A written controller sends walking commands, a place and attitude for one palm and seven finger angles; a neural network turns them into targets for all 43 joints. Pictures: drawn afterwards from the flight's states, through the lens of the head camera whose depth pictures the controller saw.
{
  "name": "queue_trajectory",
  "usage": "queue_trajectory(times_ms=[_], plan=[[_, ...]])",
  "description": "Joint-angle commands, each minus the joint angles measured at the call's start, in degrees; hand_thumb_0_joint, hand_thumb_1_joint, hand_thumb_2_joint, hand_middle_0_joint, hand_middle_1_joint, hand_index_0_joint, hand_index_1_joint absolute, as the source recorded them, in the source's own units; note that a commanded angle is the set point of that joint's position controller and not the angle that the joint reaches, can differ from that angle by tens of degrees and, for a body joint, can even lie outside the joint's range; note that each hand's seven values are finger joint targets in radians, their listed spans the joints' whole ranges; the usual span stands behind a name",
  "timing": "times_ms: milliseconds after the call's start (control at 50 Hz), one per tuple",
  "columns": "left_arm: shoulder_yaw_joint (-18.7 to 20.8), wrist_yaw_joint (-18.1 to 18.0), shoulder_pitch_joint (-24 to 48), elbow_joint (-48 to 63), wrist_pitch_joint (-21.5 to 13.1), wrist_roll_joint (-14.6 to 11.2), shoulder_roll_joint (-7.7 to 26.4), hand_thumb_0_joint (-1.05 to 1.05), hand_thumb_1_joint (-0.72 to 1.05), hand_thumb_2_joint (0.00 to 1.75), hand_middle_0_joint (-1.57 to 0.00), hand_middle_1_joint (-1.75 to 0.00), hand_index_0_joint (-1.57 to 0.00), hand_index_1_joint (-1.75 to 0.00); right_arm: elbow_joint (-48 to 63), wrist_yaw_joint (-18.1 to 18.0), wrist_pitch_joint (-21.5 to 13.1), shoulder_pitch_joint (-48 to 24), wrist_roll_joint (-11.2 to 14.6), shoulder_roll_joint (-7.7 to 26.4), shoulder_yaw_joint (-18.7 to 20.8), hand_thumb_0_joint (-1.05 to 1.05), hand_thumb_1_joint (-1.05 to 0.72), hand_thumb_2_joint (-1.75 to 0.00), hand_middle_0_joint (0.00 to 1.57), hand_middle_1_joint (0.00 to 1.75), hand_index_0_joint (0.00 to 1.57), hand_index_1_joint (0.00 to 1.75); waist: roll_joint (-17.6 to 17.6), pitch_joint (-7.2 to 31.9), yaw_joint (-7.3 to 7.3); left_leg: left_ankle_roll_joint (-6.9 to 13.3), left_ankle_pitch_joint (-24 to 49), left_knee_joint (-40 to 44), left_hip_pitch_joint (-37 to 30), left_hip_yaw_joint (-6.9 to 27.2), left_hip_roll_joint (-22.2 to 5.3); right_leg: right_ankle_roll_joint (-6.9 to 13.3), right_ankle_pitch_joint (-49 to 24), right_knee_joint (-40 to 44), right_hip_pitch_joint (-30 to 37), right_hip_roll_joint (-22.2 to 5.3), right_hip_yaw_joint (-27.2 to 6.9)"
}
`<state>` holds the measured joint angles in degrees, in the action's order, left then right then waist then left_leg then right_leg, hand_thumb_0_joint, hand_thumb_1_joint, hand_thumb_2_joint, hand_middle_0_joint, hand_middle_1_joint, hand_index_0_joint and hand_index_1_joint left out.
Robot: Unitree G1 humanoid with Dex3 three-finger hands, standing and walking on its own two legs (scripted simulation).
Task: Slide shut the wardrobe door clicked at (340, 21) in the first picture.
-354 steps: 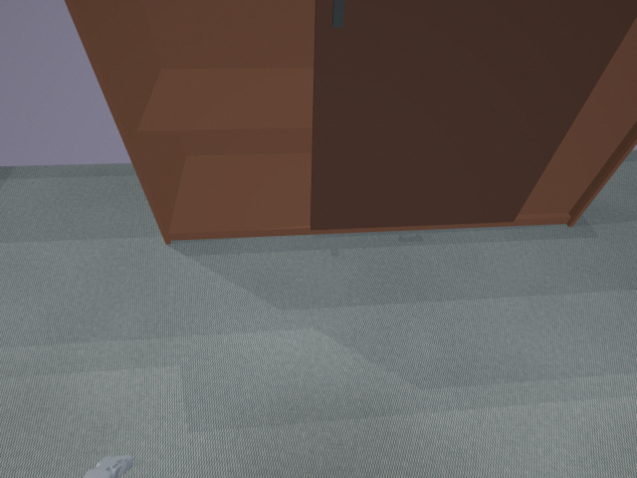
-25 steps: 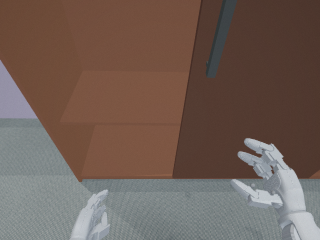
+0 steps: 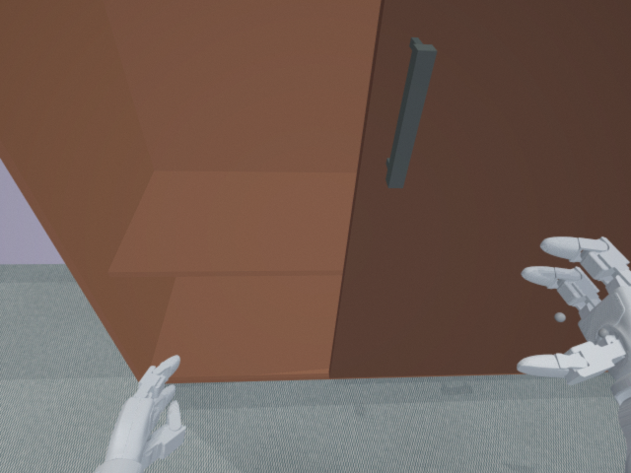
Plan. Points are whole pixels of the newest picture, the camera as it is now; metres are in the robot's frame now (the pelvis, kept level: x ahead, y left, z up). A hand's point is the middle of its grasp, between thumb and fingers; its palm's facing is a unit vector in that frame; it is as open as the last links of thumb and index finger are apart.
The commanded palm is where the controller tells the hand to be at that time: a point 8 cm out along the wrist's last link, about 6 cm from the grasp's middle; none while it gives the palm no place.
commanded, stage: raise the hand with hooked fingers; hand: right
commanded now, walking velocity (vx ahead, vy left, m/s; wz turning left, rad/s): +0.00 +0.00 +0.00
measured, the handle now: (404, 117) +0.56 -0.13 +0.21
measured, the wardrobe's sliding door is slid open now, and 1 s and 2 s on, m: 0.58 0.58 0.58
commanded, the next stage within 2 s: move the hooked fingers beside the handle in 0.88 s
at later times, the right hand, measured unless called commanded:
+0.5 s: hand (613, 241) +0.28 -0.28 +0.23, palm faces +0.06 +0.99 -0.11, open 14.0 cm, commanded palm +0.24 -0.31 +0.23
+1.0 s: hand (598, 247) +0.28 -0.27 +0.22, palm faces +0.06 +0.99 -0.11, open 14.0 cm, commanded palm +0.25 -0.31 +0.22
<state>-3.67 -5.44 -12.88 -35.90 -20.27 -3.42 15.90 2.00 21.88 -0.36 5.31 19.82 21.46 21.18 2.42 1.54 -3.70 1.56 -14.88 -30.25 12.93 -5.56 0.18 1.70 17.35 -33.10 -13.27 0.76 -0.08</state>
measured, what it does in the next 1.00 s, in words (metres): stands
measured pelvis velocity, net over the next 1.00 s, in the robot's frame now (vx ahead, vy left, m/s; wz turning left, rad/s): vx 0.01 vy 0.01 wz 0.00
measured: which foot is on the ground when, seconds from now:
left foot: down 0.00-1.00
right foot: down 0.00-1.00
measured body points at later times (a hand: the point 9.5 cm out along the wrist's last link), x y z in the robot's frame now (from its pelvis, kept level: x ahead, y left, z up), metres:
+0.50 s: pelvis +0.01 +0.01 +0.01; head -0.02 +0.03 +0.46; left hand +0.20 +0.23 -0.06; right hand +0.27 -0.33 +0.24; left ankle +0.02 +0.10 -0.73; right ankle +0.01 -0.10 -0.73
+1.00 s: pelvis +0.01 +0.01 +0.01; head -0.02 +0.04 +0.46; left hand +0.21 +0.22 -0.06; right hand +0.27 -0.32 +0.23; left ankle +0.02 +0.10 -0.73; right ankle +0.01 -0.10 -0.73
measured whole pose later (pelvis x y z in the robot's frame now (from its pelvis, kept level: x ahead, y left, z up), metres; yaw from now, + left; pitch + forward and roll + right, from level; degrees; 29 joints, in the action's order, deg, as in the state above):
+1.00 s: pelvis +0.01 +0.01 +0.01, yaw +0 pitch -3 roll +1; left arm -5.7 -5.0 -11.4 -36.0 -15.0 -4.8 15.7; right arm -4.5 27.5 13.0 -8.9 20.0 28.6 29.1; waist 4.2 1.6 -3.7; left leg 2.1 -13.4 -25.7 9.8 -5.7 0.6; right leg 1.1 15.3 -27.7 -9.8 0.6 -0.4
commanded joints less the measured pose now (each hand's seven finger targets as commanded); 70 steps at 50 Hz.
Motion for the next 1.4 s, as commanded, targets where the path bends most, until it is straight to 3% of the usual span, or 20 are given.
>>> queue_trajectory(times_ms=[0,80,200,360,420,440,500,540,600,720,780,860,960,1020,1060,1160,1200,1240,1320,1380], plan=[[1.75,-0.36,6.42,8.95,-2.28,-0.47,5.97,0.00,0.90,0.90,-0.20,-0.30,-0.20,-0.30,10.52,1.60,-0.27,-16.88,1.81,14.19,6.74,0.00,0.50,-0.30,0.30,1.20,0.30,1.20,3.67,5.32,0.13,0.32,9.08,6.04,-3.51,2.59,0.62,-0.24,-10.45,7.65,2.19,-0.30,-2.92],[1.25,-0.45,7.79,9.34,-1.33,-0.93,5.83,0.00,0.90,0.90,-0.20,-0.30,-0.20,-0.30,9.45,2.25,2.40,-21.69,1.57,16.38,8.11,0.00,0.50,-0.30,0.30,1.20,0.30,1.20,1.80,6.10,0.51,0.01,7.36,7.03,-3.35,2.24,0.61,-0.10,-9.11,9.00,3.18,-0.38,-3.43],[0.59,-0.37,9.16,9.34,0.17,-1.08,5.61,0.00,0.90,0.90,-0.20,-0.30,-0.20,-0.30,7.57,3.58,5.51,-27.92,1.64,20.72,10.73,0.00,0.50,-0.30,0.30,1.20,0.30,1.20,3.63,7.30,0.18,0.30,9.49,8.35,-5.76,3.28,0.18,-0.08,-10.95,9.15,4.29,-0.01,-3.14],[0.75,-0.04,10.26,9.36,1.36,-1.70,6.39,0.00,0.90,0.90,-0.20,-0.30,-0.20,-0.30,2.55,6.00,8.99,-34.43,1.57,26.14,13.89,0.00,0.50,-0.30,0.30,1.20,0.30,1.20,2.07,8.95,0.17,0.09,10.46,8.91,-6.58,3.83,-0.52,0.19,-11.76,9.46,4.58,0.04,-3.19],[0.91,0.61,9.88,9.37,1.90,-2.13,6.58,0.00,0.90,0.90,-0.20,-0.30,-0.20,-0.30,-1.79,7.15,10.31,-30.64,2.29,21.98,10.95,0.00,0.50,-0.30,0.30,1.20,0.30,1.20,0.26,5.99,0.53,0.04,10.22,8.75,-4.85,3.99,-0.74,0.01,-11.02,9.16,3.08,-0.20,-2.96],[1.19,0.65,9.80,9.64,1.98,-2.14,6.99,0.00,0.90,0.90,-0.20,-0.30,-0.20,-0.30,-2.62,7.34,10.75,-29.24,2.38,22.67,11.65,0.00,0.50,-0.30,0.30,1.20,0.30,1.20,-0.89,6.64,0.24,-0.07,9.67,8.52,-4.61,4.27,-0.79,0.07,-10.57,8.90,2.75,-0.14,-3.08],[1.30,0.88,10.71,10.83,2.16,-2.16,6.58,0.00,0.90,0.90,-0.20,-0.30,-0.20,-0.30,4.46,6.80,10.38,-31.44,2.15,24.09,12.14,0.00,0.50,-0.30,0.30,1.20,0.30,1.20,2.05,9.17,-0.09,0.13,10.81,8.02,-6.14,4.20,-0.77,-0.01,-12.49,8.57,4.12,-0.02,-2.88],[1.46,0.78,10.20,10.97,1.98,-1.79,6.59,0.00,0.90,0.90,-0.20,-0.30,-0.20,-0.30,6.24,5.90,9.60,-31.27,2.09,26.51,15.27,0.00,0.50,-0.30,0.30,1.20,0.30,1.20,2.11,11.85,-0.48,-0.02,11.86,7.70,-7.05,3.76,-0.44,0.15,-13.53,8.61,5.00,0.25,-2.77],[1.43,0.66,9.99,10.38,2.01,-1.48,6.32,0.00,0.90,0.90,-0.20,-0.30,-0.20,-0.30,6.63,4.77,8.63,-30.45,2.39,26.96,16.80,0.00,0.50,-0.30,0.30,1.20,0.30,1.20,1.44,10.02,-0.71,0.01,12.08,8.00,-7.47,3.66,-0.39,0.11,-13.86,8.78,4.10,0.08,-2.68],[1.30,0.08,10.07,9.94,1.72,-1.90,6.33,0.00,0.90,0.90,-0.20,-0.30,-0.20,-0.30,5.46,4.02,9.26,-32.87,1.26,24.03,12.90,0.00,0.50,-0.30,0.30,1.20,0.30,1.20,4.91,7.12,0.51,0.15,9.38,8.73,-4.54,3.81,-0.43,-0.02,-11.15,9.43,4.85,-0.03,-2.59],[1.26,-0.30,9.77,9.99,1.68,-1.96,6.49,0.00,0.90,0.90,-0.20,-0.30,-0.20,-0.30,3.85,4.49,9.85,-31.80,1.14,23.66,12.41,0.00,0.50,-0.30,0.30,1.20,0.30,1.20,1.63,8.17,0.72,-0.17,8.74,8.54,-4.31,3.31,-0.14,0.23,-10.68,9.58,5.19,-0.02,-3.07],[1.12,-0.21,10.32,10.15,1.79,-1.77,6.32,0.00,0.90,0.90,-0.20,-0.30,-0.20,-0.30,5.60,4.96,9.51,-32.50,1.28,25.12,13.63,0.00,0.50,-0.30,0.30,1.20,0.30,1.20,3.82,9.50,0.34,0.00,9.22,8.53,-5.16,3.45,-0.21,0.13,-11.15,9.57,5.65,0.13,-3.10],[1.18,0.00,10.08,9.78,1.84,-1.71,6.28,0.00,0.90,0.90,-0.20,-0.30,-0.20,-0.30,4.36,5.17,9.50,-31.03,1.82,24.95,14.29,0.00,0.50,-0.30,0.30,1.20,0.30,1.20,2.15,10.15,0.32,-0.10,12.35,8.07,-5.90,3.22,-0.15,0.21,-13.38,9.12,5.65,0.12,-3.00],[1.03,-0.09,9.82,8.79,1.94,-2.07,6.27,0.00,0.90,0.90,-0.20,-0.30,-0.20,-0.30,1.45,5.01,9.48,-36.83,1.32,22.43,10.06,0.00,0.50,-0.30,0.30,1.20,0.30,1.20,1.98,6.44,1.86,-0.31,9.42,9.08,-2.64,3.28,0.08,0.11,-10.56,9.31,5.07,0.03,-3.16],[1.14,-0.47,9.53,8.67,1.62,-2.15,6.28,0.00,0.90,0.90,-0.20,-0.30,-0.20,-0.30,0.63,4.50,9.04,-40.70,0.57,21.47,7.93,0.00,0.50,-0.30,0.30,1.20,0.30,1.20,2.96,7.66,2.33,-0.28,7.68,9.05,-1.65,3.04,0.16,0.20,-9.36,9.54,6.40,0.12,-3.49],[1.01,-0.62,9.40,8.50,1.87,-1.86,6.13,0.00,0.90,0.90,-0.20,-0.30,-0.20,-0.30,-1.20,2.96,8.16,-44.30,-0.75,21.88,7.58,0.00,0.50,-0.30,0.30,1.20,0.30,1.20,2.69,10.59,1.91,-0.01,10.13,8.51,-3.91,3.09,-0.14,0.15,-11.54,9.54,6.77,0.29,-3.67],[1.05,-0.41,9.15,8.33,2.29,-1.62,6.19,0.00,0.90,0.90,-0.20,-0.30,-0.20,-0.30,-4.01,2.46,8.14,-42.64,-0.79,24.00,9.96,0.00,0.50,-0.30,0.30,1.20,0.30,1.20,0.80,10.38,0.94,0.09,10.75,8.55,-5.66,3.45,-0.34,0.15,-12.06,9.30,4.92,0.30,-3.47],[1.02,-0.25,9.53,8.57,2.57,-1.73,6.17,0.00,0.90,0.90,-0.20,-0.30,-0.20,-0.30,-4.78,2.29,7.97,-45.03,-1.31,23.60,9.34,0.00,0.50,-0.30,0.30,1.20,0.30,1.20,2.39,11.04,1.17,0.07,11.98,8.19,-5.41,3.39,-0.48,0.10,-12.67,9.43,5.32,0.36,-3.06],[1.26,0.06,9.00,9.17,3.31,-1.84,6.12,0.00,0.90,0.90,-0.20,-0.30,-0.20,-0.30,-6.80,2.03,8.05,-45.32,-1.72,23.44,9.17,0.00,0.50,-0.30,0.30,1.20,0.30,1.20,1.15,12.12,1.08,0.03,14.80,7.54,-6.47,3.32,-0.46,0.22,-14.87,9.14,5.05,0.22,-2.63],[1.31,-0.03,8.71,9.32,3.46,-1.93,6.08,0.00,0.90,0.90,-0.20,-0.30,-0.20,-0.30,-6.84,1.82,7.69,-48.94,-2.28,21.34,6.39,0.00,0.50,-0.30,0.30,1.20,0.30,1.20,3.03,12.51,1.88,0.08,14.20,7.44,-4.42,3.09,-0.29,0.11,-14.67,9.20,6.76,0.15,-2.52]])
